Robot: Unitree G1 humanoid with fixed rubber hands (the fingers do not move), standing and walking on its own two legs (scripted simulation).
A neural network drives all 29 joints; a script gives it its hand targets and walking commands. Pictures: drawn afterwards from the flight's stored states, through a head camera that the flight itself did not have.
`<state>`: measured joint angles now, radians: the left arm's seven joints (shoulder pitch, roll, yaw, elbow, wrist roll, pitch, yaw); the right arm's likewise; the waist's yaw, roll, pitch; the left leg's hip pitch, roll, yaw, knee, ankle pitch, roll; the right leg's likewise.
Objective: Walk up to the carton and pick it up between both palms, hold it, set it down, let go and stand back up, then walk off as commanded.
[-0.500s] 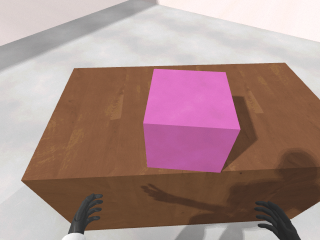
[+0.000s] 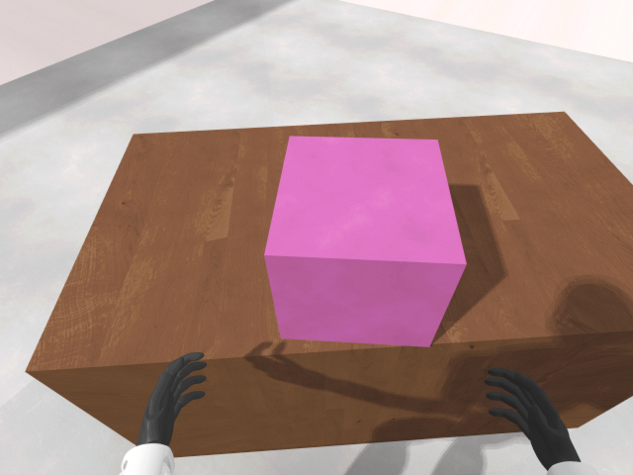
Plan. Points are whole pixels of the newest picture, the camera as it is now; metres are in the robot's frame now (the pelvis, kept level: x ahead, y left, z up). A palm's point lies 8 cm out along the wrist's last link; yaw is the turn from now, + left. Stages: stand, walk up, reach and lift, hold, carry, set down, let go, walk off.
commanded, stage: reach and lift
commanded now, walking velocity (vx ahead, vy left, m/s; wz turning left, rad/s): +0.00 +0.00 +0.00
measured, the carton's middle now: (358, 240) +0.50 -0.02 -0.02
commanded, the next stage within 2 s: none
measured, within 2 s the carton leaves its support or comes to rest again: neither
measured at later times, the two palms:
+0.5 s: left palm (177, 345) +0.29 +0.23 +0.00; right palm (523, 346) +0.30 -0.23 +0.01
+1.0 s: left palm (188, 262) +0.37 +0.21 +0.07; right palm (511, 286) +0.36 -0.22 +0.05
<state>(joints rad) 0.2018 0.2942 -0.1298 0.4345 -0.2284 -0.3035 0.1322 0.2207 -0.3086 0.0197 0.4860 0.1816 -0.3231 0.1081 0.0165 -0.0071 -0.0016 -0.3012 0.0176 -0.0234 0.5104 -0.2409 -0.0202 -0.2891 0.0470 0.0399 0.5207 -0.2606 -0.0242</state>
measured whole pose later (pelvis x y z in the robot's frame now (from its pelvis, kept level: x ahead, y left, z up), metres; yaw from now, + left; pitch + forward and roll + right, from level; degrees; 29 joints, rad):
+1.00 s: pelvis +0.00 +0.00 +0.00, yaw +0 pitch +3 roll +0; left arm -0.54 0.29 -0.07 0.71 -0.26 0.10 0.11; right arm -0.49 -0.31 -0.02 0.83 0.22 -0.02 0.06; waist 0.02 0.01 -0.02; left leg -0.32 0.01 -0.02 0.49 -0.23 -0.02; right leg -0.30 0.04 0.04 0.49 -0.25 -0.02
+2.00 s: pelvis +0.02 +0.00 +0.00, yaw +0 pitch +18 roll +0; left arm -0.89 0.29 -0.06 1.19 -0.26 -0.12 0.10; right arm -0.93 -0.34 0.06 1.29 0.26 -0.16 0.04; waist 0.02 0.01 -0.13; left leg -0.59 0.02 -0.02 0.51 -0.22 -0.03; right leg -0.57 0.05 0.04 0.50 -0.23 -0.02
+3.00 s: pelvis +0.00 +0.01 -0.03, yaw -1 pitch +30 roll -1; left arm -0.97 0.17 -0.04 1.34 -0.25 -0.39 0.09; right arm -0.92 -0.32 0.01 1.28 0.27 -0.30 0.04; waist 0.02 0.01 -0.23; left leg -0.94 0.02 -0.02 0.66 -0.24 -0.03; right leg -0.92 0.05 0.04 0.64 -0.24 -0.01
